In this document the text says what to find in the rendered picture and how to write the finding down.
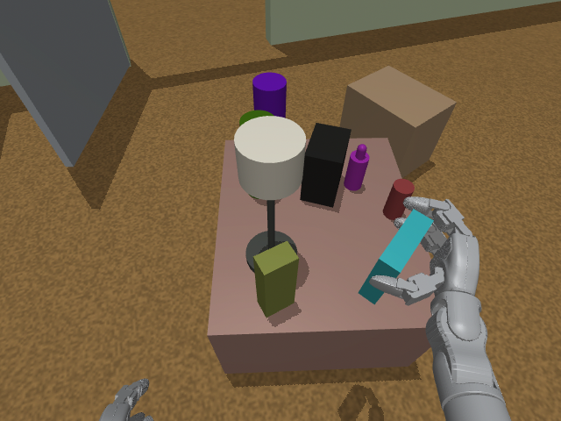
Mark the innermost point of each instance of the desk lamp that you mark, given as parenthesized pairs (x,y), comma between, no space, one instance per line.
(270,155)

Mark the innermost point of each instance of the left robot hand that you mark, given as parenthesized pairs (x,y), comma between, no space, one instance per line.
(125,400)

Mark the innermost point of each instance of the right robot hand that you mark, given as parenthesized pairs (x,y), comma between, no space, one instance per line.
(455,265)

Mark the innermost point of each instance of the right robot arm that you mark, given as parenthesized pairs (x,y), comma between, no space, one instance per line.
(466,384)

